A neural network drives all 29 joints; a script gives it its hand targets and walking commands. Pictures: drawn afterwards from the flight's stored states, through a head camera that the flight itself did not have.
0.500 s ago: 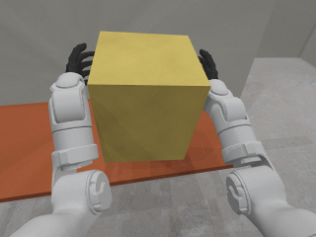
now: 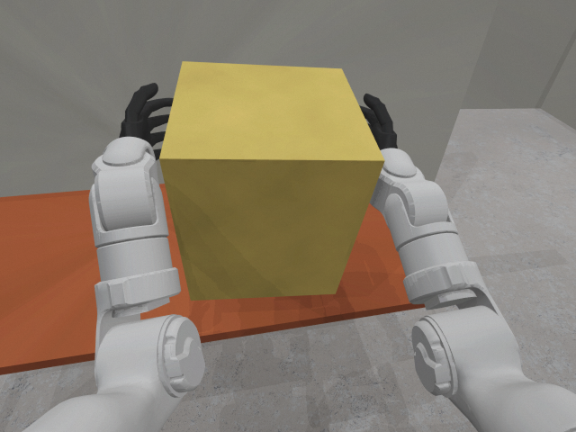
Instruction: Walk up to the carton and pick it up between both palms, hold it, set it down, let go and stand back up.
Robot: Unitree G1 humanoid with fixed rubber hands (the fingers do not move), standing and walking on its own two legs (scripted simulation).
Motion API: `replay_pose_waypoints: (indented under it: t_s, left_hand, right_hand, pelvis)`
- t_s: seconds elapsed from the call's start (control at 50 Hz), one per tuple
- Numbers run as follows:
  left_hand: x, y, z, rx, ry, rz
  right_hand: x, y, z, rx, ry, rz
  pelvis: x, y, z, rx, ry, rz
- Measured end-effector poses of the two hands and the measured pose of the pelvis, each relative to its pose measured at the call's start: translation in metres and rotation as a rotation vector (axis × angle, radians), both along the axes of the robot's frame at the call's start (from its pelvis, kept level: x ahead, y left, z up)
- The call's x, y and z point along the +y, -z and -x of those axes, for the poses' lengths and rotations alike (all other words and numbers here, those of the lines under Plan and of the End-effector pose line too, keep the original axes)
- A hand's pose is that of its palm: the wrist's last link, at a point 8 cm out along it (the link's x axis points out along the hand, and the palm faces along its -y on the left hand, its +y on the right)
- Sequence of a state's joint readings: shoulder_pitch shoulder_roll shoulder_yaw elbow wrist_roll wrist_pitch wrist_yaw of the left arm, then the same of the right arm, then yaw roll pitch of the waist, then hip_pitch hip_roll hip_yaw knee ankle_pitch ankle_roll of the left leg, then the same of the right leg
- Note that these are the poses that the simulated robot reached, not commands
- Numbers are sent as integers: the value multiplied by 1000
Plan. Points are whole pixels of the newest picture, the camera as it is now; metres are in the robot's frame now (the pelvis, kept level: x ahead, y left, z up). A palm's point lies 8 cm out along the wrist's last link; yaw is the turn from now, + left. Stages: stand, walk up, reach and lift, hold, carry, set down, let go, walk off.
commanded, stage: hold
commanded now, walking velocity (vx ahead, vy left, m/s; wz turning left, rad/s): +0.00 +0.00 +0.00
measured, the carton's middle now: (264, 186) +0.36 +0.01 +0.20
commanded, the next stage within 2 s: none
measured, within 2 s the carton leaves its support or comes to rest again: neither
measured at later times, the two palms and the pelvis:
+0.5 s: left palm (139, 147) +0.36 +0.16 +0.27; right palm (377, 152) +0.36 -0.14 +0.25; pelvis +0.00 +0.00 +0.00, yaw +1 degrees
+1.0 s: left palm (135, 148) +0.36 +0.16 +0.27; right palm (375, 152) +0.36 -0.14 +0.25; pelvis +0.00 +0.00 +0.00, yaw +0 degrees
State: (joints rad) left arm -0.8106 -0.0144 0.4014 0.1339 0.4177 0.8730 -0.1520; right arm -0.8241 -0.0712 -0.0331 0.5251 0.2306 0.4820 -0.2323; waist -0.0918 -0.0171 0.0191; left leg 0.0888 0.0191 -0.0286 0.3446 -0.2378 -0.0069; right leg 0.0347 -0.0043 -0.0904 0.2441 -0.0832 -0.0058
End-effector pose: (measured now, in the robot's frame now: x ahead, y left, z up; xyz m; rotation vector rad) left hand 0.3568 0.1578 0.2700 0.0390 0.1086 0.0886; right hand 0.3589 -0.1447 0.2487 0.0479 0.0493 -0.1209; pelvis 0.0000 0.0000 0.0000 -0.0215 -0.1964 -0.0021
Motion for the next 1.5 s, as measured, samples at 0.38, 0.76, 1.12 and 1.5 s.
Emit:
replay_pose_waypoints:
  t_s: [0.38, 0.76, 1.12, 1.5]
  left_hand:
    - [4, 2, -3, 20, -17, -1]
    - [4, -4, -4, 4, -10, 9]
    - [1, -2, -2, -3, -2, 3]
    - [5, -1, -3, 17, -16, 8]
  right_hand:
    - [4, 2, -8, 20, -19, 19]
    - [4, -6, -7, 4, -9, 19]
    - [1, -3, -2, -2, -1, 7]
    - [5, -2, -7, 18, -15, 23]
  pelvis:
    - [-6, -1, 5, 19, -9, -6]
    - [-3, -1, 0, 16, 1, -5]
    - [-1, 0, 2, 8, -1, -1]
    - [-5, -1, 4, 13, -3, -7]
